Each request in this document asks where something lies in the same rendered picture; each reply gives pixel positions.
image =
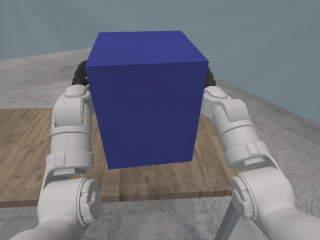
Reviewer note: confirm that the robot left upper arm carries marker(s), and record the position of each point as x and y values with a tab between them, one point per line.
66	209

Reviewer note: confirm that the left robot forearm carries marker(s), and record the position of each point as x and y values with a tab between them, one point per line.
71	131

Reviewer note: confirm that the table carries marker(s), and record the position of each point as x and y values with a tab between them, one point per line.
25	143

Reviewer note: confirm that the right robot hand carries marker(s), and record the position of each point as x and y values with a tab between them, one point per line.
209	79

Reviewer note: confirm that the robot right upper arm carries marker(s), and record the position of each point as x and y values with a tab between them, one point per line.
264	196

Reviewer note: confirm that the left robot hand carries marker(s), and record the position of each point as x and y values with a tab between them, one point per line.
80	75

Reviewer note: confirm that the carton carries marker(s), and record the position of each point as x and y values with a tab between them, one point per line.
147	89

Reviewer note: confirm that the right robot forearm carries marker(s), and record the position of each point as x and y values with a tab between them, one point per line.
243	148

